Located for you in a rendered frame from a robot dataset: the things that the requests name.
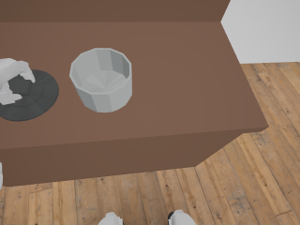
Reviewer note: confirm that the lid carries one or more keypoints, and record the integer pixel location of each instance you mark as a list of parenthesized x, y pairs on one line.
[(44, 93)]

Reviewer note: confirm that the table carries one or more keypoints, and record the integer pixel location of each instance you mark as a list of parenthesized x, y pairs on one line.
[(190, 95)]

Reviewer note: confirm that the pot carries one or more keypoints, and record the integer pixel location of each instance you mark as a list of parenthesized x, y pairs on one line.
[(102, 78)]

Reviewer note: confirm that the robot thigh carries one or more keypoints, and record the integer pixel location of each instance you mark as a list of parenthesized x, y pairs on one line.
[(181, 219), (111, 220)]

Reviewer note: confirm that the robot left thigh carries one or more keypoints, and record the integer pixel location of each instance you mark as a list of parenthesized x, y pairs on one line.
[(111, 220)]

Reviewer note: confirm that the knob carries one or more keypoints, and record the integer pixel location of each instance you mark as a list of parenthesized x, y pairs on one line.
[(21, 87)]

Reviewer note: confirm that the left robot hand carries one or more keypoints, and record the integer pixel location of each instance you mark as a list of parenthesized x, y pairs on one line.
[(10, 68)]

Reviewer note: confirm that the robot right thigh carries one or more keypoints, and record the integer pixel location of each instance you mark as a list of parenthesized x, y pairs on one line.
[(181, 219)]

